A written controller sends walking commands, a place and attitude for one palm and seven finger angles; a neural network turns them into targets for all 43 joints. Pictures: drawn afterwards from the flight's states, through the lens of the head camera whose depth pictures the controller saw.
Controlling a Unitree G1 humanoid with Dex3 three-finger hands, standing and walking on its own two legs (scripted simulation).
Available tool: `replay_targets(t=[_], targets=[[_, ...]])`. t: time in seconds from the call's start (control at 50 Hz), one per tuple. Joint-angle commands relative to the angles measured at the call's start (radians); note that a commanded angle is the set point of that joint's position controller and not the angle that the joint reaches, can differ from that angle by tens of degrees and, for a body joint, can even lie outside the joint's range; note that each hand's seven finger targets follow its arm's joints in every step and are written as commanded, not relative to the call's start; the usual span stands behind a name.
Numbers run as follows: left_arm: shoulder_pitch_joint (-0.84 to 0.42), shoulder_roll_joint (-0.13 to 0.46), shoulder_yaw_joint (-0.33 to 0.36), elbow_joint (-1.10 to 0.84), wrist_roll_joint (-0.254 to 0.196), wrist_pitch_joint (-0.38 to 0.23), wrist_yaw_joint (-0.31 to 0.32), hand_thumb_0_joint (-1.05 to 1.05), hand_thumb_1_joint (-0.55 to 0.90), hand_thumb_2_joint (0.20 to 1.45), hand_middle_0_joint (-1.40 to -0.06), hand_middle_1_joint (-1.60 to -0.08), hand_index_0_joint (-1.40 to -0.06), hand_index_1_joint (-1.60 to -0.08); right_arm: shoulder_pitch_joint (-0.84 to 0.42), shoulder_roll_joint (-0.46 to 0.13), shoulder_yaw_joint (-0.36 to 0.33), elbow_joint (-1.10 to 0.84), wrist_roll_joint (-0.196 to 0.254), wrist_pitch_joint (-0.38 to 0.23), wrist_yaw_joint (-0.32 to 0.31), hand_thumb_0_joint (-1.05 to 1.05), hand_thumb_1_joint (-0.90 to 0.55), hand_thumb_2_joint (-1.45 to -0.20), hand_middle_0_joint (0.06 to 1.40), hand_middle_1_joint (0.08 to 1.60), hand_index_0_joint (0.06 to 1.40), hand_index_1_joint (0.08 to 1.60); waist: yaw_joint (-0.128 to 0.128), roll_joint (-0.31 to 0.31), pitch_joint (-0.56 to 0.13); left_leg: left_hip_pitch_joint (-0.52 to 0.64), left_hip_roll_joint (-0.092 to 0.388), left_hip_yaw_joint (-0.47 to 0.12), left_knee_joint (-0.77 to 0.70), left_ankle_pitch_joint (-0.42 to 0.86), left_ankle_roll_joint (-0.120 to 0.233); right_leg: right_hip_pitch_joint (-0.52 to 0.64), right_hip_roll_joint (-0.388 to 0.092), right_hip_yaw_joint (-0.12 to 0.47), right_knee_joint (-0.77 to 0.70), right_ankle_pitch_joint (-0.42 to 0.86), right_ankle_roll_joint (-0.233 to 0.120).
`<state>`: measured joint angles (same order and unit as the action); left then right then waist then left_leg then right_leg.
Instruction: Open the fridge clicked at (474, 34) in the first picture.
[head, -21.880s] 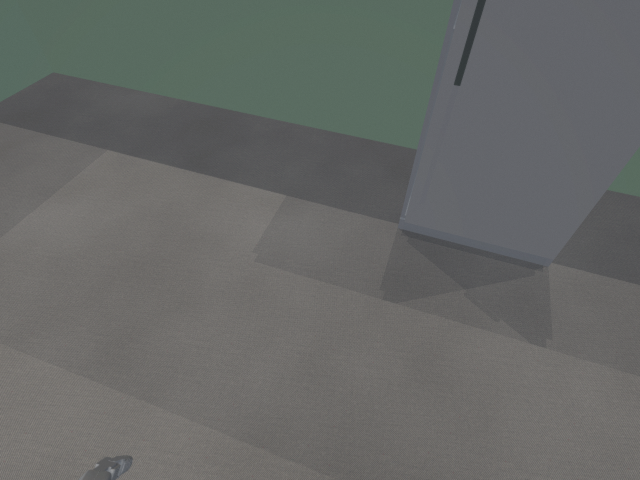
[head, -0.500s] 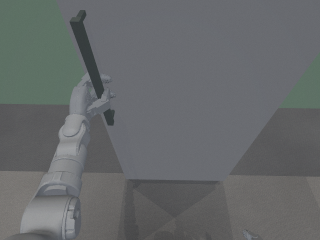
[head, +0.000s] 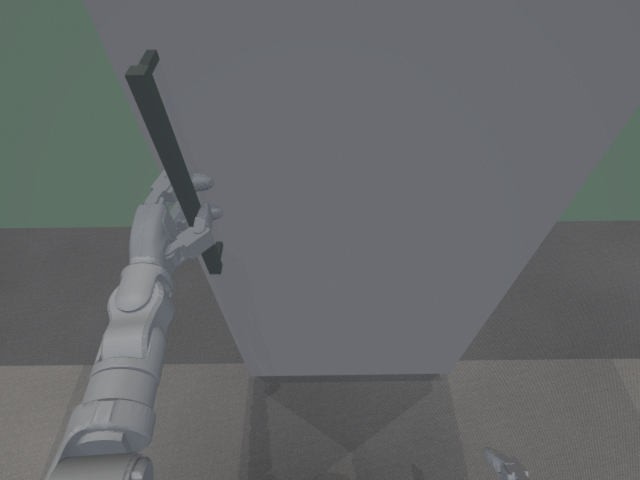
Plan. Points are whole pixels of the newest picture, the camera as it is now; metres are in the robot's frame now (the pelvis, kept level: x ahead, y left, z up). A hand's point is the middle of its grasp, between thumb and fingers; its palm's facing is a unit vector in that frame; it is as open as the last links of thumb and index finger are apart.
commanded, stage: pull the door a little, standing still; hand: left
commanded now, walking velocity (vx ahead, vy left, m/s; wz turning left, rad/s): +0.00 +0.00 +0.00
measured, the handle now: (190, 186) +0.45 +0.18 +0.13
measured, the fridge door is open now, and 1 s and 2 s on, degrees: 0 12 26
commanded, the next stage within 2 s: walk backward, drawing the door open in 0.62 s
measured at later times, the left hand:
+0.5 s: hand (205, 236) +0.38 +0.15 +0.10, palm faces +0.01 -1.00 +0.00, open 5.9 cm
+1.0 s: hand (202, 305) +0.29 +0.13 +0.10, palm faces -0.04 -0.98 -0.20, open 5.6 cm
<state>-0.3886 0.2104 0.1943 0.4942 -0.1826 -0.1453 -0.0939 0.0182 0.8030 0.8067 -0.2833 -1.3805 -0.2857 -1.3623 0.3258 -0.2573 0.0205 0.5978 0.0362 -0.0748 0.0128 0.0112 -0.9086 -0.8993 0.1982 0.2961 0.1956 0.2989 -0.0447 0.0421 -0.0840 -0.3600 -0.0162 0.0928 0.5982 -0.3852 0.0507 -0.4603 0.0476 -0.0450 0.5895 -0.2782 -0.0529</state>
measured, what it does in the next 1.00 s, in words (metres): lifts its right foot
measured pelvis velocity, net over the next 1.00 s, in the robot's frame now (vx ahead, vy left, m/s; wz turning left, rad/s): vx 0.08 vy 0.03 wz -0.01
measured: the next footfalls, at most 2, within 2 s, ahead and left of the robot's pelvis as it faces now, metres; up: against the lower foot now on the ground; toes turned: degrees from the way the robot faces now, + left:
right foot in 1.10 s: +0.16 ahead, -0.03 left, +0.00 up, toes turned +2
left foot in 1.46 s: +0.07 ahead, +0.10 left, +0.00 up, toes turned +16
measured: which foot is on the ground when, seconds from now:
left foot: down 0.00-1.00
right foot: down 0.00-0.90, up 0.92-1.00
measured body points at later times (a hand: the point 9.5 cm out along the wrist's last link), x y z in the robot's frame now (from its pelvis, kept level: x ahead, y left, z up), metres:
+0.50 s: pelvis +0.03 +0.00 +0.00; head +0.06 -0.01 +0.45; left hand +0.38 +0.20 +0.11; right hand +0.16 -0.24 -0.09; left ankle -0.06 +0.09 -0.72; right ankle +0.01 -0.09 -0.73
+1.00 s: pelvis +0.08 +0.03 +0.02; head +0.11 -0.01 +0.47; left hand +0.29 +0.19 +0.12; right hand +0.27 -0.20 -0.08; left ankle -0.05 +0.10 -0.71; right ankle +0.04 -0.07 -0.67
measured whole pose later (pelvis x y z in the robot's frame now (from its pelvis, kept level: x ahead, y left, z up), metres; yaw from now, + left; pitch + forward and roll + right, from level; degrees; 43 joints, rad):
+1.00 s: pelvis +0.08 +0.03 +0.02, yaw -1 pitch +4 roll -1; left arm 0.52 0.17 -0.12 -0.40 -0.01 -0.08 0.05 -0.02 0.68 0.80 -0.41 -1.36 -0.42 -1.39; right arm 0.17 -0.24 0.01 0.48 -0.03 0.02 -0.05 0.01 -0.91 -0.90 0.20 0.30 0.19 0.30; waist -0.02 0.10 -0.01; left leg -0.10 -0.10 -0.05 0.49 -0.29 0.04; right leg -0.43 0.02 -0.05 0.90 -0.43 -0.01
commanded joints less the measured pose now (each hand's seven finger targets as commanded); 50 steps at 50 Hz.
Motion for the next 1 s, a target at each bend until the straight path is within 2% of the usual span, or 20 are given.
replay_targets(t=[0.0, 0.04, 0.06, 0.12, 0.26, 0.36, 0.44, 0.48, 0.54, 0.6, 0.7, 0.72, 0.76, 0.82, 0.84, 0.86, 0.88, 0.9, 0.94, 0.98], targets=[[-0.156, 0.132, 0.000, -0.368, -0.005, -0.075, -0.043, 0.000, 0.900, 0.900, -0.450, -1.400, -0.450, -1.400, -0.025, -0.117, -0.055, -0.143, 0.005, -0.043, -0.010, 0.000, -0.900, -0.900, 0.200, 0.300, 0.200, 0.300, 0.063, -0.040, -0.377, 0.108, 0.035, -0.083, -0.011, 0.712, -0.039, 0.340, -0.041, 0.041, 0.016, 0.611, 0.017], [-0.123, 0.113, -0.009, -0.390, -0.007, -0.060, -0.042, 0.000, 0.900, 0.900, -0.450, -1.400, -0.450, -1.400, -0.032, -0.109, -0.051, -0.146, 0.004, -0.044, -0.010, 0.000, -0.900, -0.900, 0.200, 0.300, 0.200, 0.300, 0.063, -0.025, -0.366, 0.120, 0.035, -0.083, -0.016, 0.732, -0.041, 0.336, -0.043, 0.041, 0.015, 0.630, 0.019], [-0.202, 0.093, -0.038, -0.379, -0.004, -0.051, -0.038, 0.000, 0.900, 0.900, -0.450, -1.400, -0.450, -1.400, -0.031, -0.112, -0.047, -0.138, 0.005, -0.041, -0.012, 0.000, -0.900, -0.900, 0.200, 0.300, 0.200, 0.300, 0.037, -0.024, -0.336, 0.126, 0.033, -0.084, -0.015, 0.703, -0.040, 0.303, -0.040, 0.037, 0.006, 0.612, 0.022], [-0.316, 0.166, 0.025, -0.323, 0.011, -0.034, -0.016, 0.000, 0.900, 0.900, -0.450, -1.400, -0.450, -1.400, -0.018, -0.118, -0.050, -0.113, 0.000, -0.026, -0.027, 0.000, -0.900, -0.900, 0.200, 0.300, 0.200, 0.300, 0.019, -0.038, -0.315, 0.108, 0.026, -0.084, -0.010, 0.646, -0.033, 0.290, -0.038, 0.041, 0.001, 0.594, 0.023], [-0.132, 0.117, -0.001, -0.410, -0.005, -0.026, -0.034, 0.000, 0.900, 0.900, -0.450, -1.400, -0.450, -1.400, -0.039, -0.099, -0.048, -0.136, -0.003, -0.028, -0.018, 0.000, -0.900, -0.900, 0.200, 0.300, 0.200, 0.300, 0.065, -0.024, -0.401, 0.147, 0.030, -0.091, 0.001, 0.823, -0.048, 0.360, -0.051, 0.038, 0.027, 0.713, 0.017], [0.034, 0.112, 0.009, -0.491, -0.021, -0.034, -0.053, 0.000, 0.900, 0.900, -0.450, -1.400, -0.450, -1.400, -0.102, -0.097, -0.036, -0.179, 0.001, -0.026, -0.015, 0.000, -0.900, -0.900, 0.200, 0.300, 0.200, 0.300, 0.093, -0.053, -0.335, 0.099, 0.022, -0.079, -0.036, 0.647, -0.036, 0.383, -0.051, 0.038, 0.008, 0.621, 0.012], [0.220, 0.108, 0.015, -0.616, -0.036, -0.021, -0.059, 0.000, 0.900, 0.900, -0.450, -1.400, -0.450, -1.400, -0.123, -0.092, -0.036, -0.215, 0.002, -0.019, -0.011, 0.000, -0.900, -0.900, 0.200, 0.300, 0.200, 0.300, 0.113, -0.077, -0.347, 0.084, 0.024, -0.074, -0.026, 0.734, -0.029, 0.457, -0.060, 0.050, 0.023, 0.767, 0.014], [0.305, 0.108, 0.016, -0.709, -0.037, -0.003, -0.055, 0.000, 0.900, 0.900, -0.450, -1.400, -0.450, -1.400, -0.126, -0.086, -0.037, -0.228, 0.003, -0.014, -0.008, 0.000, -0.900, -0.900, 0.200, 0.300, 0.200, 0.300, 0.121, -0.028, -0.358, 0.098, 0.026, -0.074, -0.023, 0.785, -0.034, 0.469, -0.063, 0.048, 0.032, 0.804, 0.015], [0.472, 0.091, 0.003, -0.844, -0.040, 0.026, -0.043, 0.000, 0.900, 0.900, -0.450, -1.400, -0.450, -1.400, -0.148, -0.077, -0.034, -0.247, 0.004, -0.010, -0.004, 0.000, -0.900, -0.900, 0.200, 0.300, 0.200, 0.300, 0.131, 0.025, -0.324, 0.133, 0.031, -0.077, -0.028, 0.787, -0.050, 0.429, -0.057, 0.035, 0.020, 0.729, 0.011], [0.696, 0.064, -0.022, -1.004, -0.044, 0.032, -0.027, 0.000, 0.900, 0.900, -0.450, -1.400, -0.450, -1.400, -0.176, -0.075, -0.036, -0.274, 0.004, -0.009, -0.003, 0.000, -0.900, -0.900, 0.200, 0.300, 0.200, 0.300, 0.136, -0.005, -0.258, 0.113, 0.031, -0.078, -0.043, 0.680, -0.052, 0.414, -0.051, 0.023, -0.003, 0.629, 0.004], [0.978, 0.089, -0.005, -1.231, -0.022, 0.044, 0.026, 0.000, 0.900, 0.900, -0.450, -1.400, -0.450, -1.400, -0.180, -0.078, -0.041, -0.290, -0.006, -0.005, -0.009, 0.000, -0.900, -0.900, 0.200, 0.300, 0.200, 0.300, 0.121, -0.021, -0.164, 0.079, 0.026, -0.094, -0.012, 0.689, -0.040, 0.397, -0.057, 0.017, 0.010, 0.710, 0.006], [0.465, 0.307, 0.070, -1.212, 0.111, -0.006, 0.110, 0.000, 0.900, 0.900, -0.450, -1.400, -0.450, -1.400, -0.165, -0.125, -0.035, -0.231, -0.014, 0.005, -0.049, 0.000, -0.900, -0.900, 0.200, 0.300, 0.200, 0.300, 0.016, -0.028, -0.134, 0.031, 0.034, -0.150, 0.045, 0.633, -0.004, 0.436, -0.159, 0.157, -0.033, 0.809, -0.002], [0.790, 0.087, -0.063, -1.028, 0.122, 0.008, 0.144, 0.000, 0.900, 0.900, -0.450, -1.400, -0.450, -1.400, -0.150, -0.093, -0.044, -0.236, -0.030, 0.010, -0.068, 0.000, -0.900, -0.900, 0.200, 0.300, 0.200, 0.300, 0.030, -0.115, -0.157, -0.026, 0.018, -0.168, 0.131, 0.496, -0.035, 0.501, -0.248, 0.173, -0.008, 0.954, -0.058], [0.822, 0.065, -0.125, -1.068, 0.127, -0.011, 0.144, 0.000, 0.900, 0.900, -0.450, -1.400, -0.450, -1.400, -0.180, -0.083, -0.033, -0.255, -0.031, 0.034, -0.086, 0.000, -0.900, -0.900, 0.200, 0.300, 0.200, 0.300, 0.052, -0.087, -0.125, -0.114, 0.015, -0.196, 0.063, 0.383, -0.040, 0.552, -0.273, 0.135, 0.090, 0.951, -0.062], [0.825, 0.055, -0.145, -1.085, 0.129, -0.012, 0.146, 0.000, 0.900, 0.900, -0.450, -1.400, -0.450, -1.400, -0.182, -0.081, -0.031, -0.253, -0.034, 0.045, -0.092, 0.000, -0.900, -0.900, 0.200, 0.300, 0.200, 0.300, 0.044, -0.066, -0.115, -0.046, 0.034, -0.195, -0.030, 0.500, -0.034, 0.492, -0.240, 0.094, 0.127, 0.893, -0.037], [0.825, 0.047, -0.169, -1.109, 0.130, -0.009, 0.148, 0.000, 0.900, 0.900, -0.450, -1.400, -0.450, -1.400, -0.170, -0.087, -0.033, -0.254, -0.034, 0.054, -0.099, 0.000, -0.900, -0.900, 0.200, 0.300, 0.200, 0.300, 0.024, -0.012, -0.115, 0.110, 0.074, -0.218, -0.156, 0.822, -0.033, 0.365, -0.172, 0.031, 0.197, 0.777, 0.012], [0.840, 0.042, -0.196, -1.130, 0.136, -0.004, 0.151, 0.000, 0.900, 0.900, -0.450, -1.400, -0.450, -1.400, -0.155, -0.094, -0.041, -0.253, -0.044, 0.060, -0.098, 0.000, -0.900, -0.900, 0.200, 0.300, 0.200, 0.300, 0.003, 0.106, -0.110, 0.391, 0.138, -0.287, -0.205, 1.344, -0.033, 0.096, -0.053, -0.035, 0.309, 0.401, 0.062], [0.826, 0.044, -0.218, -1.133, 0.160, -0.008, 0.159, 0.000, 0.900, 0.900, -0.450, -1.400, -0.450, -1.400, -0.151, -0.102, -0.050, -0.246, -0.064, 0.062, -0.083, 0.000, -0.900, -0.900, 0.200, 0.300, 0.200, 0.300, -0.005, 0.212, -0.084, 0.605, 0.235, -0.394, -0.173, 1.751, -0.020, -0.149, 0.007, -0.024, 0.434, -0.139, 0.060], [0.792, 0.010, -0.247, -1.164, 0.206, 0.004, 0.181, 0.000, 0.900, 0.900, -0.450, -1.400, -0.450, -1.400, -0.142, -0.064, -0.044, -0.244, -0.084, 0.063, -0.053, 0.000, -0.900, -0.900, 0.200, 0.300, 0.200, 0.300, -0.014, 0.083, -0.048, 0.669, 0.220, -0.388, -0.064, 1.765, -0.056, -0.265, 0.024, -0.053, 0.389, -0.248, 0.048], [0.821, 0.000, -0.241, -1.173, 0.192, 0.021, 0.190, 0.000, 0.900, 0.900, -0.450, -1.400, -0.450, -1.400, -0.164, -0.043, -0.047, -0.285, -0.061, 0.048, -0.045, 0.000, -0.900, -0.900, 0.200, 0.300, 0.200, 0.300, 0.020, -0.047, -0.064, 0.548, 0.131, -0.288, -0.016, 1.649, -0.146, -0.077, 0.049, -0.142, 0.086, -0.076, 0.023]])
